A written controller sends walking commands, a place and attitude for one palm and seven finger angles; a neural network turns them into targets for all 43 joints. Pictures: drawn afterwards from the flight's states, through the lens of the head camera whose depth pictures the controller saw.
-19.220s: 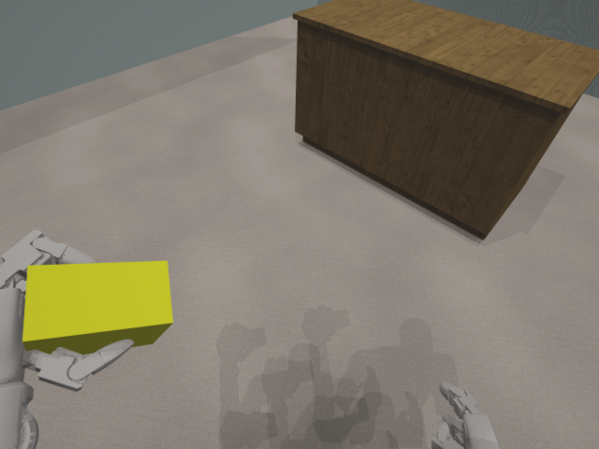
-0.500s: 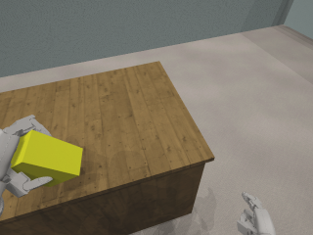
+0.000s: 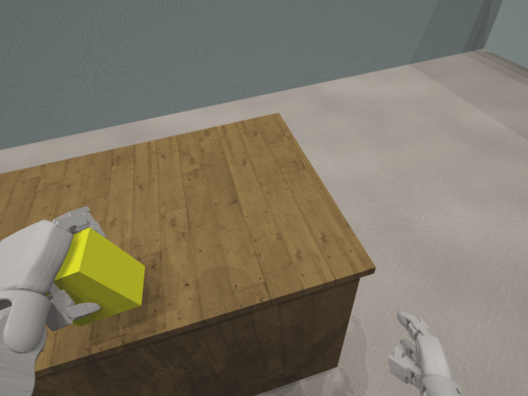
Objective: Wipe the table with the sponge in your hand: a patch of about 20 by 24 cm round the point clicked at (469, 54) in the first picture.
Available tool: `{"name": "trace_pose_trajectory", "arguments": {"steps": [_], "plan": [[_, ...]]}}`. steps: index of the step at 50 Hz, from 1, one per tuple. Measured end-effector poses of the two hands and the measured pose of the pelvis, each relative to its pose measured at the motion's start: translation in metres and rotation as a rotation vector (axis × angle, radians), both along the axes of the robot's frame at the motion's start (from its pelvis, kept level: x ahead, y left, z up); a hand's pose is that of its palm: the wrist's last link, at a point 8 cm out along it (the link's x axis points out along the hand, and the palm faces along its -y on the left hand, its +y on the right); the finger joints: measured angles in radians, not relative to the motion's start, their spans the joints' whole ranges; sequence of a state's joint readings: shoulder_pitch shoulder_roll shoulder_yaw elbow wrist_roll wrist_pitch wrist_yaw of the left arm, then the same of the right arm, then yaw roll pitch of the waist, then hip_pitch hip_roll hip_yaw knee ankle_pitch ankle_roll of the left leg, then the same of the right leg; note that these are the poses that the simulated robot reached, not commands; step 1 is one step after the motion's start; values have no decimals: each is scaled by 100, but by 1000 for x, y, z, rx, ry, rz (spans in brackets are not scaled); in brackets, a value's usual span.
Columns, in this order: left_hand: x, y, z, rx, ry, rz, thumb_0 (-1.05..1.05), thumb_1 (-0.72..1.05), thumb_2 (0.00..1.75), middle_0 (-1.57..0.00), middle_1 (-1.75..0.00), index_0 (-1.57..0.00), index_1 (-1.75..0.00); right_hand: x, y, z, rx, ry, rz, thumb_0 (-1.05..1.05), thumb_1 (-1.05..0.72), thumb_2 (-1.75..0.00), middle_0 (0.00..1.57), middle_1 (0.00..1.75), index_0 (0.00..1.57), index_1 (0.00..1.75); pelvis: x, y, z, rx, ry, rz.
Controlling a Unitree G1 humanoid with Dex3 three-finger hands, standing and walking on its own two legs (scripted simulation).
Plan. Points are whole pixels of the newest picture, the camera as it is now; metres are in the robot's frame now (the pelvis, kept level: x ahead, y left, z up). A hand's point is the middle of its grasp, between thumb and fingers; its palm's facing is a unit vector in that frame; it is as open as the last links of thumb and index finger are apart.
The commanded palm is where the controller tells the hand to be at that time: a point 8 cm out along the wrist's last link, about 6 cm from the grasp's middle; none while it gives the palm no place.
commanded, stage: turn the palm down, sponge in hand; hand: left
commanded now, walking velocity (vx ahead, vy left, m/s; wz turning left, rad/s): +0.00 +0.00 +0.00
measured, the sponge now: (94, 285) +0.22 +0.28 +0.09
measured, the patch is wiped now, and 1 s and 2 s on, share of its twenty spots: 0.00 0.00 0.00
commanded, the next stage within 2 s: move the sponge above the wiping area in 0.88 s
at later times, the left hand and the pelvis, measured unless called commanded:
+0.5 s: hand (61, 266) +0.22 +0.31 +0.13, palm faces +0.06 -0.07 -1.00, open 10.3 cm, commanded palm +0.19 +0.30 +0.20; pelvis +0.00 +0.02 +0.01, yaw +0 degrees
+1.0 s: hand (67, 266) +0.23 +0.30 +0.13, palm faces +0.04 -0.07 -1.00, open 10.3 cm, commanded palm +0.19 +0.30 +0.19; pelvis +0.00 +0.02 +0.01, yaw +0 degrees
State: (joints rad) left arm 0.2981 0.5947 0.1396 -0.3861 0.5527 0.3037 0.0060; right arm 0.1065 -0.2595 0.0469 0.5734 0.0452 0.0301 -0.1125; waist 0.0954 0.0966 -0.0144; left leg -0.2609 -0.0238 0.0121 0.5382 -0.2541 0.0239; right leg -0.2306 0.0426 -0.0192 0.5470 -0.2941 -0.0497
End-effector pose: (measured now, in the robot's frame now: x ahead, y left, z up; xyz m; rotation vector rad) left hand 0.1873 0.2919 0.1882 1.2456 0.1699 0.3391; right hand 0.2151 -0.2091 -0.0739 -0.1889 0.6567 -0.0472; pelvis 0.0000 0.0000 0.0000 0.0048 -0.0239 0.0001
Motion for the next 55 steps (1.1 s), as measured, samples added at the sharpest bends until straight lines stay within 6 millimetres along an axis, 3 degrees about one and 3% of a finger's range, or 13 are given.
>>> {"name": "trace_pose_trajectory", "arguments": {"steps": [10,27,55], "plan": [[1,7,-2,84,33,10,-1,-52,103,-68,-134,-72,-133,14,21,9,-4,-3,56,1,-90,-90,20,30,21,30,-3,11,5,-5,-20,5],[14,15,-3,210,114,47,-1,-52,103,-68,-134,-72,-133,29,46,9,33,29,129,1,-91,-90,20,30,21,30,-1,21,10,-6,-30,1],[19,6,-7,208,133,38,-1,-52,103,-68,-133,-72,-133,31,33,9,24,31,112,1,-91,-90,20,30,20,30,1,14,11,-3,-33,-2]]}}
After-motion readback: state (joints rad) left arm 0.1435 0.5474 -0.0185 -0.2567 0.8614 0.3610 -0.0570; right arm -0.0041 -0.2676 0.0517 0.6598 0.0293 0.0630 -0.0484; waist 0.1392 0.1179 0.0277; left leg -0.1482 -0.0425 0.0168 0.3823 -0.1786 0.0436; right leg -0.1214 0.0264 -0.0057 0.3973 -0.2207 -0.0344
